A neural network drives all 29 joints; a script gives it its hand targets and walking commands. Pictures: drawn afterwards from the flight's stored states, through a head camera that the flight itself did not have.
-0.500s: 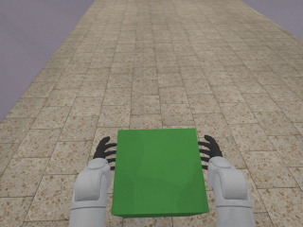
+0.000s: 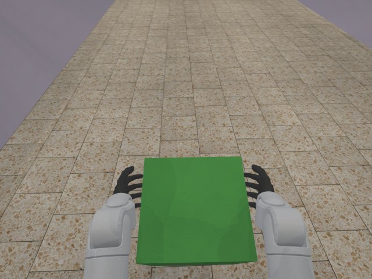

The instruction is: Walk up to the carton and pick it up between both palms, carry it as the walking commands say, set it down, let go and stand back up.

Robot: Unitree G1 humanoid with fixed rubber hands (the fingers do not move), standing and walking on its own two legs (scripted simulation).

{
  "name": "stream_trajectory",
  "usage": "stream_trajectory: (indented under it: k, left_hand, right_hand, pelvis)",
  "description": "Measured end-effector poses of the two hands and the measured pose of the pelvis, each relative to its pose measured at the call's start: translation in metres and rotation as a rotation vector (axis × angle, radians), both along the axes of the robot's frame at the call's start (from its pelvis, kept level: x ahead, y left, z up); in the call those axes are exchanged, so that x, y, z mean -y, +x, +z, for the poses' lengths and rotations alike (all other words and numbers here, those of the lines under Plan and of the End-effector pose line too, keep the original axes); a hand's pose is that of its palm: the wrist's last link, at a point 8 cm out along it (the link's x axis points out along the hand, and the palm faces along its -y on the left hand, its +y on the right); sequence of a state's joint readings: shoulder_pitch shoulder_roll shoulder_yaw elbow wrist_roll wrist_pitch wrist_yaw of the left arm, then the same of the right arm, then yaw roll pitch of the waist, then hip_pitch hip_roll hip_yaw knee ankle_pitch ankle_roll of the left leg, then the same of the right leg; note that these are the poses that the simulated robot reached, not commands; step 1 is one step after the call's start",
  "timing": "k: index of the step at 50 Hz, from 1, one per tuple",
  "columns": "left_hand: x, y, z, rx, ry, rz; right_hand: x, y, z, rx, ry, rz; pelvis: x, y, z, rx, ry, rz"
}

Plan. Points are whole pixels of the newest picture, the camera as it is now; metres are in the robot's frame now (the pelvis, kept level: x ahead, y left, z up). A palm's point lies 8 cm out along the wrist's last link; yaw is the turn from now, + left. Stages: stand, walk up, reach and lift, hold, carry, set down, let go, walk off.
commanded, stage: carry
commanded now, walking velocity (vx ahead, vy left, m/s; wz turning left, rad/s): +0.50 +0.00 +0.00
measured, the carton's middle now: (193, 216) +0.29 +0.00 -0.04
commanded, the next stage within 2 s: none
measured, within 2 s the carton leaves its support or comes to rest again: neither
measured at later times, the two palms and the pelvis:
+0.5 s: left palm (141, 135) +0.45 +0.13 +0.09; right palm (254, 135) +0.44 -0.15 +0.09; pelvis +0.15 -0.01 +0.01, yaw -1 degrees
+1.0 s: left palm (153, 74) +0.79 +0.14 +0.07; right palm (231, 76) +0.78 -0.14 +0.07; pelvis +0.48 +0.01 +0.00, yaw -3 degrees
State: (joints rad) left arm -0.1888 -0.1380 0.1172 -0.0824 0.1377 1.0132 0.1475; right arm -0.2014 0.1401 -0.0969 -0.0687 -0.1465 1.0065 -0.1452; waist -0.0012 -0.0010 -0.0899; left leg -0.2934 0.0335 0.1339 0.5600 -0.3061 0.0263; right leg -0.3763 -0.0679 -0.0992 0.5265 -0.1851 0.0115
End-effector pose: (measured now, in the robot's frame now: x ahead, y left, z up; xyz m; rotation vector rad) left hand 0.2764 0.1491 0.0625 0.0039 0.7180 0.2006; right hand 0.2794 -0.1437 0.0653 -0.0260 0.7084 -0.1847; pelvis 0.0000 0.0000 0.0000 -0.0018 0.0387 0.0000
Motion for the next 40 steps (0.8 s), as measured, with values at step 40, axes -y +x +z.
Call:
stream_trajectory:
  k: [40]
  left_hand:
    - [0.024, 0.348, 0.02, -0.102, 0.02, 0.102]
  right_hand:
    - [0.016, 0.358, 0.018, -0.1, 0.002, -0.039]
  pelvis:
    - [0.028, 0.331, 0.014, -0.065, 0.033, 0.018]
